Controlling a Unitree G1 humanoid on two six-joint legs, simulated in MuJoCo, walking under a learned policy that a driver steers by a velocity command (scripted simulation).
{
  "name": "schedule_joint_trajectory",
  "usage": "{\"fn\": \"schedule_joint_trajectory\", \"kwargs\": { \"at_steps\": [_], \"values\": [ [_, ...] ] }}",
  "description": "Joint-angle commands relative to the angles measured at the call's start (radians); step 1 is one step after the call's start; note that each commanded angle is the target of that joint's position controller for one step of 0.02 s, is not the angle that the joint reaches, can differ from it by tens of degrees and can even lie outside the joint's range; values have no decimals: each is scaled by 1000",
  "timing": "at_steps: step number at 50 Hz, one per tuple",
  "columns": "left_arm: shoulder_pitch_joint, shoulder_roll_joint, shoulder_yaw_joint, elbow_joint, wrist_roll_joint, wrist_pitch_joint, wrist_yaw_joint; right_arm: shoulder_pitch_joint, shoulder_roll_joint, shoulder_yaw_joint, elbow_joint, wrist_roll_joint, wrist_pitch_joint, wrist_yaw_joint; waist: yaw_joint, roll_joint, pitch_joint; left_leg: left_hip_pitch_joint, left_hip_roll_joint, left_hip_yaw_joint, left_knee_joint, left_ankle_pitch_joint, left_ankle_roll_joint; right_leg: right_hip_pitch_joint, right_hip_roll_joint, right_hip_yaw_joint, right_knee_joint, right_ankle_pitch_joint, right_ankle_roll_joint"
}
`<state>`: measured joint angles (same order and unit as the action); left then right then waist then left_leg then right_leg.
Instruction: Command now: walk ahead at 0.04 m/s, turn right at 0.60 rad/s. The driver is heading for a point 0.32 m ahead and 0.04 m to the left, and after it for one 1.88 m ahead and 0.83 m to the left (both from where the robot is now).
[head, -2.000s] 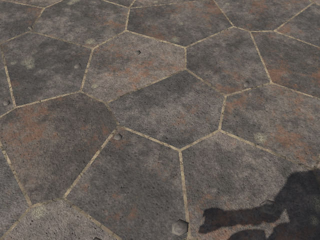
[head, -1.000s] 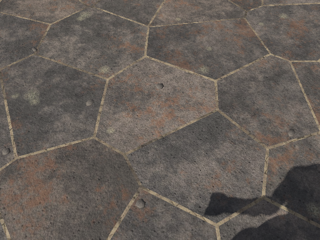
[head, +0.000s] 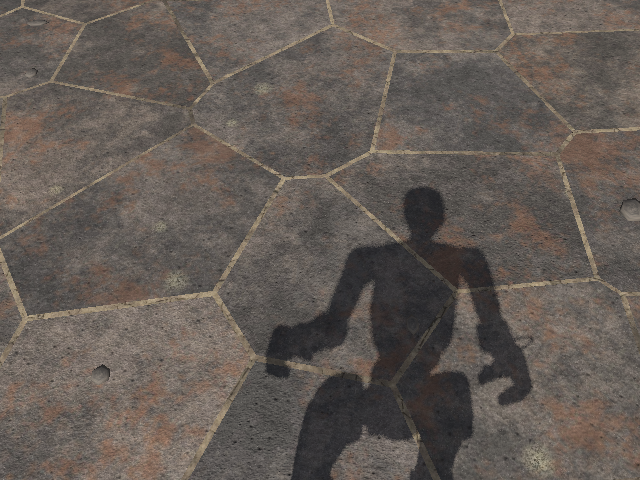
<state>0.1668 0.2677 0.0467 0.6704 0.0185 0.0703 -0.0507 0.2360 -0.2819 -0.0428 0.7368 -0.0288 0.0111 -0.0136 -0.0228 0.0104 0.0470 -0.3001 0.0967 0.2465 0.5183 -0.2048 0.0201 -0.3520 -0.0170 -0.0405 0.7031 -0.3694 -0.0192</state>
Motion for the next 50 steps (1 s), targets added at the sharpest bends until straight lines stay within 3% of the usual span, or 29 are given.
{"fn": "schedule_joint_trajectory", "kwargs": {
  "at_steps": [1, 2, 3, 4, 6, 7, 8, 10, 15, 18, 20, 21, 22, 23, 24, 25, 27, 30, 33, 36, 37, 38, 39, 40, 41, 42, 43, 45, 50],
  "values": [
    [96, 100, 29, -44, 3, -36, 15, 50, -152, -49, -36, 2, 11, 6, 41, 15, -106, -23, 183, -104, 20, 28, 32, 218, 16, 47, -297, 102, -40],
    [107, 200, 46, -59, 11, -47, 31, 92, -73, -33, -60, -8, 21, 16, 17, -273, -97, -206, 62, -11, 309, -315, -50, 290, -255, 413, -424, 258, -95],
    [127, 311, 81, -76, 7, -44, 38, -6, -79, -27, -120, -1, 40, -2, 68, -296, -38, -341, -75, -135, 447, -459, -77, 174, -388, 594, -429, 472, -251],
    [160, 259, 75, -52, 5, -41, 42, -53, -102, -33, -120, 7, 51, -7, 80, -184, -35, -333, -48, -224, 542, -397, -77, 179, -331, 494, -397, 533, -275],
    [37, 188, 52, -63, 0, -36, 49, -17, -97, -35, -95, 20, 41, -4, 8, -154, -27, -311, -42, -261, 531, -233, -65, 165, -192, 345, -388, 494, -208],
    [1, 171, 48, -75, -6, -38, 55, 5, -113, -42, -80, 5, 36, -3, 0, -167, -52, -298, -55, -246, 550, -189, -63, 184, -157, 314, -372, 540, -197],
    [2, 152, 41, -76, -9, -40, 55, 22, -119, -45, -68, -3, 35, 0, -1, -156, -90, -278, -66, -246, 575, -176, -64, 205, -145, 304, -357, 612, -199],
    [27, 142, 37, -67, -12, -48, 52, 30, -103, -42, -60, 6, 39, 6, 4, -111, -129, -262, -72, -248, 565, -169, -68, 241, -152, 299, -351, 640, -206],
    [42, 76, 6, -36, 8, -58, 59, 5, -44, -14, -45, 14, 55, 13, 35, -143, -110, -101, -62, -241, 290, -180, -45, 207, -159, 268, -386, 454, -189],
    [48, 96, 1, -5, 20, -61, 63, 9, -48, -10, -31, 24, 54, 14, 45, -150, -82, 30, -96, -223, 128, -192, -20, 149, -170, 269, -373, 382, -180],
    [25, 137, 12, 5, 3, -55, 71, 42, -53, -9, -23, 24, 39, 12, 3, -107, -66, 108, -116, -207, -53, -65, 0, 122, -161, 256, -311, 389, -151],
    [38, 139, 14, 10, 0, -56, 77, 40, -70, -9, -27, 16, 24, 10, 3, -69, -66, 148, -86, -264, -126, 23, 11, 100, -146, 252, -281, 356, -114],
    [41, 117, 10, -5, 1, -58, 80, 50, -120, -15, -35, 1, 8, 7, 18, 27, -78, 163, 29, -417, -175, 125, 33, 75, -87, 206, -182, 293, -72],
    [57, 82, 5, -18, -4, -57, 79, 9, -206, -40, -37, 20, 3, 11, 69, 165, -38, 113, 134, -572, -174, 309, 112, 22, 60, 85, -136, 107, -27],
    [35, 82, 0, -8, 6, -50, 85, 18, -184, -40, -35, 24, 1, 20, 31, 201, -28, 57, 194, -657, -206, 324, 176, 37, 75, 52, -87, 6, -10],
    [24, 89, 6, -8, 3, -47, 84, 16, -166, -37, -38, 21, 1, 24, 22, 207, -20, 56, 189, -661, -218, 315, 196, 27, 86, 50, -24, -53, -10],
    [-12, 91, 14, -19, -6, -44, 72, 29, -161, -42, -33, 12, 8, 18, 3, 185, -20, 99, 153, -645, -213, 304, 202, -49, 85, 72, 98, -122, -8],
    [-7, 59, 5, -23, -8, -50, 70, 18, -165, -59, -32, 19, 22, 13, 4, 132, -58, 170, 88, -597, -170, 335, 185, -80, 80, 75, 88, -104, 18],
    [5, 53, 0, -29, -15, -57, 76, 3, -162, -71, -40, 19, 38, 21, -6, 147, -94, 166, 62, -614, -147, 321, 172, -20, 93, 60, -17, -73, 28],
    [108, 57, 2, -6, -8, -66, 90, -69, -160, -76, -60, 30, 48, 26, 52, 142, -108, 51, 4, -624, -94, 229, 101, 184, 102, 48, -317, 89, 9],
    [131, 115, 16, -3, 3, -72, 100, -61, -129, -68, -70, 33, 43, 23, 46, 66, -110, -49, -48, -591, -34, 67, 46, 276, -3, 150, -414, 78, -16],
    [114, 223, 37, -24, 17, -68, 104, -25, -48, -48, -94, 36, 36, 24, 22, -184, -107, -212, -190, -432, 167, -203, -11, 341, -272, 438, -502, 63, -99],
    [97, 252, 49, -26, 27, -63, 93, -34, -116, -63, -92, 5, 39, 16, 39, -236, -81, -261, -203, -322, 367, -374, -15, 223, -384, 523, -507, 63, -204],
    [93, 185, 31, -33, 31, -67, 84, -46, -157, -74, -83, -7, 40, 21, 30, -148, -55, -263, -155, -363, 475, -321, 0, 187, -357, 505, -522, -46, -225],
    [57, 140, 18, -33, 24, -72, 79, -41, -155, -77, -68, -7, 42, 33, 10, -116, -18, -279, -139, -360, 523, -247, 3, 171, -296, 432, -539, -148, -196],
    [30, 130, 13, -38, 20, -76, 80, -21, -151, -77, -54, -5, 44, 48, -2, -137, -1, -302, -134, -343, 553, -191, -4, 191, -242, 364, -554, -168, -162],
    [39, 134, 15, -33, 15, -85, 85, -23, -143, -75, -52, -7, 44, 63, 7, -162, 4, -334, -125, -326, 572, -157, -13, 229, -219, 320, -562, -148, -153],
    [100, 144, 21, -15, 11, -98, 84, -59, -127, -66, -58, -4, 41, 80, 42, -134, 3, -372, -118, -307, 550, -121, -30, 301, -212, 268, -568, -101, -148],
    [204, 162, 37, 38, 10, -128, 73, -154, -100, -54, -91, -7, 33, 96, 93, -126, 17, -419, -91, -289, 416, -69, -47, 398, -261, 199, -584, -53, -158]
  ]
}}
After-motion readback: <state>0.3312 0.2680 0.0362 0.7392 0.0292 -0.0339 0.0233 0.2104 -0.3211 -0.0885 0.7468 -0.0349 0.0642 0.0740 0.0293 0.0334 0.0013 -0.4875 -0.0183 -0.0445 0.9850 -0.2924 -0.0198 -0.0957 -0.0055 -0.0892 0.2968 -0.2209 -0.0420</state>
